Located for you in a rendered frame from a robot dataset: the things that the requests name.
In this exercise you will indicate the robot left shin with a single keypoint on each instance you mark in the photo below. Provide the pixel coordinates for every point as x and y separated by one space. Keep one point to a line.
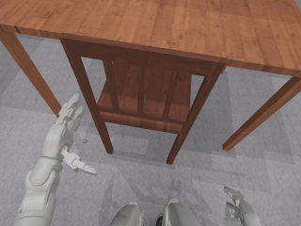
133 203

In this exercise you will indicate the robot left forearm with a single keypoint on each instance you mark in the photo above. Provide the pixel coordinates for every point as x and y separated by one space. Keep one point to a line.
38 205

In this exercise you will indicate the chair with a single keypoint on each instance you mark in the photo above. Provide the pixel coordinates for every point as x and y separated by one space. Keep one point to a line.
146 87

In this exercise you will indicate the right robot hand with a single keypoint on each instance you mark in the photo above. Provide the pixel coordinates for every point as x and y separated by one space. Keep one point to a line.
244 214

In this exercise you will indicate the left robot hand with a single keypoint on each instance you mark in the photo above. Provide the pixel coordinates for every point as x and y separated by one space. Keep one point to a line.
61 132

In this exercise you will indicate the table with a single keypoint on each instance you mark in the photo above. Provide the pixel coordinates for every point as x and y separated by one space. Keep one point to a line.
257 35

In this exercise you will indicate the right robot thigh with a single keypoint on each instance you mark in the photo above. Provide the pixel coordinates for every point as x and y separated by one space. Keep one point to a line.
177 214

